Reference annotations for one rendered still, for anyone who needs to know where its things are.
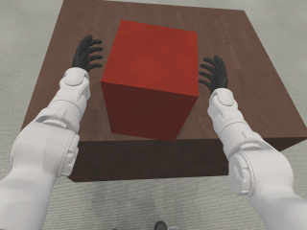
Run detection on robot right upper arm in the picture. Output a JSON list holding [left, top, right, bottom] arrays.
[[228, 149, 307, 230]]

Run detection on robot left upper arm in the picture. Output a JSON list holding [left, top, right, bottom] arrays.
[[0, 121, 80, 230]]

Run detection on robot right foot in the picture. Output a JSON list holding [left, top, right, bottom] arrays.
[[154, 220, 168, 230]]

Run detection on carton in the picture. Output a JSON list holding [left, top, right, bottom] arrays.
[[101, 19, 199, 142]]

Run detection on robot right forearm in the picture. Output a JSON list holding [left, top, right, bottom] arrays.
[[207, 88, 295, 186]]

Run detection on robot right hand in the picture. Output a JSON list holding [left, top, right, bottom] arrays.
[[199, 56, 228, 95]]

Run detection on robot left forearm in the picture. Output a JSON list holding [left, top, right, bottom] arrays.
[[11, 67, 90, 166]]

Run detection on robot left hand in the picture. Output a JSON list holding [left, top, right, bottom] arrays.
[[71, 34, 104, 73]]

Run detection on pedestal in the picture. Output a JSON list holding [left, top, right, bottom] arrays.
[[20, 0, 307, 183]]

